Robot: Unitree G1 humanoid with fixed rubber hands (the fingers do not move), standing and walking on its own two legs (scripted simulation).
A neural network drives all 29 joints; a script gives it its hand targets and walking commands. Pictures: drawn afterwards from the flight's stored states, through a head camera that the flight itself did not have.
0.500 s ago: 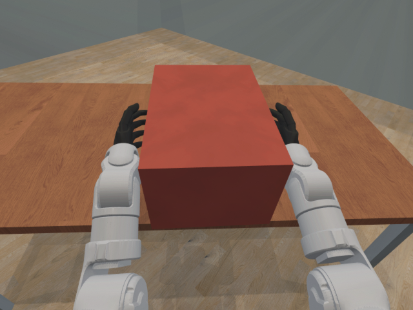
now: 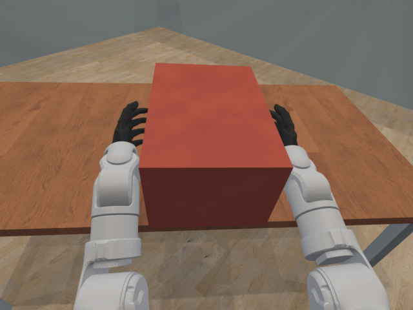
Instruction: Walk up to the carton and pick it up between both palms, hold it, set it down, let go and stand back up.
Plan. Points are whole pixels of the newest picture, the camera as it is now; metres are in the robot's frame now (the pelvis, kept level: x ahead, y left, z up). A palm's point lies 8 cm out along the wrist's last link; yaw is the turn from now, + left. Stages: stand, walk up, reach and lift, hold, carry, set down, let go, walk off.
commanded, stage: hold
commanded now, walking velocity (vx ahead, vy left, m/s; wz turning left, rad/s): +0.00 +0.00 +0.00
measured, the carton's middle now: (206, 137) +0.39 +0.00 +0.17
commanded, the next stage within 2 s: none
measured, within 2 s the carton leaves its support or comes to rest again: neither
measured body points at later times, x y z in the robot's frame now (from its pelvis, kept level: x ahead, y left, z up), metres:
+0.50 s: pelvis +0.00 +0.00 +0.00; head -0.04 +0.03 +0.45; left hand +0.37 +0.15 +0.18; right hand +0.37 -0.15 +0.17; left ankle +0.01 +0.11 -0.75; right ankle +0.02 -0.13 -0.75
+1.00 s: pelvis -0.01 +0.00 +0.00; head -0.05 +0.02 +0.45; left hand +0.37 +0.15 +0.18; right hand +0.37 -0.15 +0.18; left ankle +0.01 +0.11 -0.75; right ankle +0.02 -0.13 -0.75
